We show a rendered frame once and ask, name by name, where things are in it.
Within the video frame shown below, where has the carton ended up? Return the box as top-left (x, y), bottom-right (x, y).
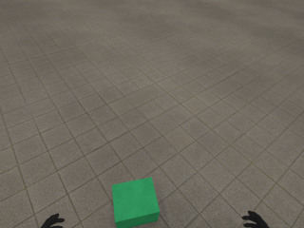
top-left (112, 177), bottom-right (160, 228)

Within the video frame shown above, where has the robot right hand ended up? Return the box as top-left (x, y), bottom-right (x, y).
top-left (242, 211), bottom-right (270, 228)

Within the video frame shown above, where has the robot left hand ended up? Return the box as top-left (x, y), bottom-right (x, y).
top-left (41, 213), bottom-right (65, 228)

